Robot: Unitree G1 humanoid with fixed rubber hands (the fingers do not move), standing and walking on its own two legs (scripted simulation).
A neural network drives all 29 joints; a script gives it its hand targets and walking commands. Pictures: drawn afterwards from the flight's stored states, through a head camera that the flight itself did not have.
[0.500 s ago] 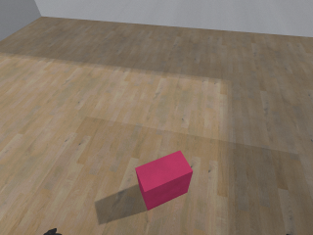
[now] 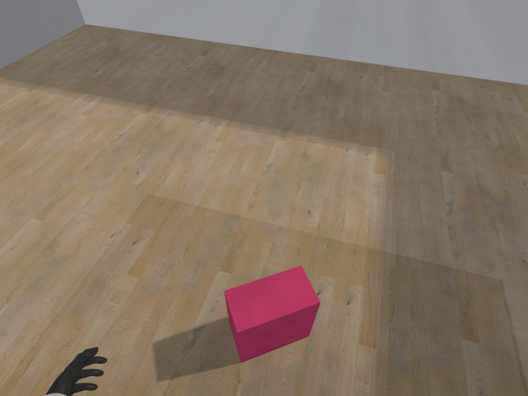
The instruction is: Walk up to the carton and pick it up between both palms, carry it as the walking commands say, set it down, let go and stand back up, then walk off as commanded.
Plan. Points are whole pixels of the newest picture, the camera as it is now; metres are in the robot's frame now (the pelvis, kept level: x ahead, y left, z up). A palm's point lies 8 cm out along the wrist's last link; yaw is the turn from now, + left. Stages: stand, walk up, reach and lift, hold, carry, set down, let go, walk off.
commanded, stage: walk up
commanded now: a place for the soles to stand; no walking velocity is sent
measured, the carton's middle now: (270, 315) +0.51 +0.00 -0.62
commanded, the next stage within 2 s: none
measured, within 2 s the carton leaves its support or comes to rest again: neither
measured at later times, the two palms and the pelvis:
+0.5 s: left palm out of the picture +0.08 +0.23 -0.12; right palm out of the picture +0.21 -0.46 -0.07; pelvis +0.08 -0.12 -0.03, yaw +12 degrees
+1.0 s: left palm out of the picture +0.11 +0.18 -0.10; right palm (492, 288) +0.36 -0.43 -0.11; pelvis +0.14 -0.17 -0.02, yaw +22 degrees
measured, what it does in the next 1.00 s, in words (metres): steps to the right, turning left: right foot, then left foot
